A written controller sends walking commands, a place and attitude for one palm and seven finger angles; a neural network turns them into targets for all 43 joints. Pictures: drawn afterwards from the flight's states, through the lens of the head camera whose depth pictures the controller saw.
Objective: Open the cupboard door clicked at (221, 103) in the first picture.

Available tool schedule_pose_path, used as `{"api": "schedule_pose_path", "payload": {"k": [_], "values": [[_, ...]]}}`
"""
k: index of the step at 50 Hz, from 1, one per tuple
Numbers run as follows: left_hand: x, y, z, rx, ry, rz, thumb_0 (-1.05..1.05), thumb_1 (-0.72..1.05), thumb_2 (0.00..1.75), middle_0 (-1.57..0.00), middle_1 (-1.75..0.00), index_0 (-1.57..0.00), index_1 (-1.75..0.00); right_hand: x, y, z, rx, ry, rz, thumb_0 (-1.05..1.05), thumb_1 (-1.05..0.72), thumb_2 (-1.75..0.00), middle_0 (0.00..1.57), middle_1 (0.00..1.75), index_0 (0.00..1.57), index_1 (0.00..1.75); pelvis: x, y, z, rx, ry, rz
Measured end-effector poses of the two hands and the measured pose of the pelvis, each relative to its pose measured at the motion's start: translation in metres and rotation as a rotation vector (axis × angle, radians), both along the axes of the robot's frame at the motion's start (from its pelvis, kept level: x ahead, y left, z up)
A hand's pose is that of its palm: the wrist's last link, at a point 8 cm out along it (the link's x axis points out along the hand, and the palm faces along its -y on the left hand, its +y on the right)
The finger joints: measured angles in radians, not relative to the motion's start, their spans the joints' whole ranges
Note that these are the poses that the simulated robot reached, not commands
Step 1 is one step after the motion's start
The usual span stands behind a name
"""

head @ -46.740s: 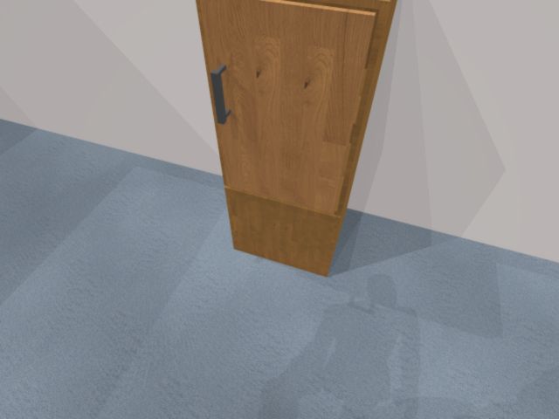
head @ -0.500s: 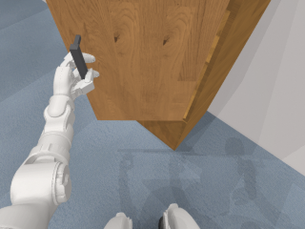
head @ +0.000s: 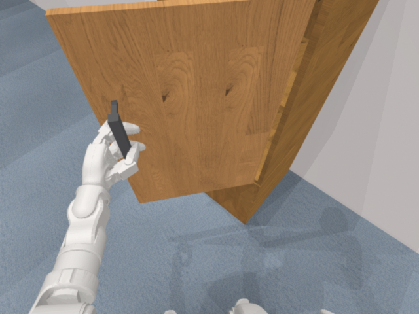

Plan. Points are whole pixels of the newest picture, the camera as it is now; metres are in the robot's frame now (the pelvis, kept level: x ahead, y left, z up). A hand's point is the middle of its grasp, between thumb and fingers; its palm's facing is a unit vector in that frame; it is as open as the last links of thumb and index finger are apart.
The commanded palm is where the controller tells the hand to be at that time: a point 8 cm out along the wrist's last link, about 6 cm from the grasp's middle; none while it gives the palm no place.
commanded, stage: pull the door open along its arc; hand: left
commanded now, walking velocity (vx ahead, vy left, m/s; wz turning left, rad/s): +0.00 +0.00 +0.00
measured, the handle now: (123, 135) +0.45 +0.17 +0.07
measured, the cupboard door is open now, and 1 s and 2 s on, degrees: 53 84 84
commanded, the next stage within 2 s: open thumb and fingers to let go in 0.68 s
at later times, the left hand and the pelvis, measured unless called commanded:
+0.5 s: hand (174, 217) +0.28 +0.06 +0.06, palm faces +0.36 -0.93 -0.01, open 5.8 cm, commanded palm +0.21 +0.09 +0.06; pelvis +0.00 -0.03 +0.00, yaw +4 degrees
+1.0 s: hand (189, 235) +0.25 +0.03 +0.06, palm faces +0.37 -0.93 -0.02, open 6.6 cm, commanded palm +0.20 +0.07 +0.06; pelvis -0.01 -0.06 +0.00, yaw +6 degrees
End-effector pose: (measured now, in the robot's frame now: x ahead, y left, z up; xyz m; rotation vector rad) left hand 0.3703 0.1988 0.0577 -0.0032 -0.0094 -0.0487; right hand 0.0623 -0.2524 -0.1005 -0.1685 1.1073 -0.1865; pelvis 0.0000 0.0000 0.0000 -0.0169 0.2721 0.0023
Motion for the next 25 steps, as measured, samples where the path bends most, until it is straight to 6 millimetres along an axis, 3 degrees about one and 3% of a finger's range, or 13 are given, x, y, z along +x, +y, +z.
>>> {"api": "schedule_pose_path", "payload": {"k": [7, 14, 19, 25], "values": [[-0.054, -0.03, -0.002, -0.089, -0.009, 0.219, 0.02, 0.72, 0.78, -0.35, -1.33, -0.35, -1.29, 0.059, 0.012, 0.008, 0.016, -0.151, 0.117, 0.01, -0.91, -0.89, 0.2, 0.3, 0.19, 0.3, 0.001, -0.003, 0.001, 0.006, -0.032, 0.015], [-0.083, -0.059, 0.002, -0.051, 0.0, 0.441, 0.02, 0.73, 0.81, -0.35, -1.3, -0.35, -1.3, 0.109, 0.031, 0.011, 0.046, -0.264, 0.236, 0.01, -0.91, -0.89, 0.2, 0.3, 0.19, 0.3, -0.004, -0.011, -0.004, 0.012, -0.054, 0.047], [-0.104, -0.077, 0.005, -0.013, 0.029, 0.477, 0.02, 0.74, 0.81, -0.33, -1.3, -0.34, -1.31, 0.122, 0.038, 0.015, 0.077, -0.3, 0.257, 0.01, -0.91, -0.89, 0.2, 0.3, 0.2, 0.3, -0.003, -0.018, -0.002, 0.017, -0.077, 0.057], [-0.134, -0.098, 0.007, 0.007, 0.049, 0.421, 0.02, 0.74, 0.8, -0.31, -1.31, -0.34, -1.32, 0.12, 0.033, 0.019, 0.087, -0.317, 0.251, 0.01, -0.91, -0.89, 0.2, 0.3, 0.2, 0.3, 0.0, -0.028, 0.001, 0.022, -0.108, 0.068]]}}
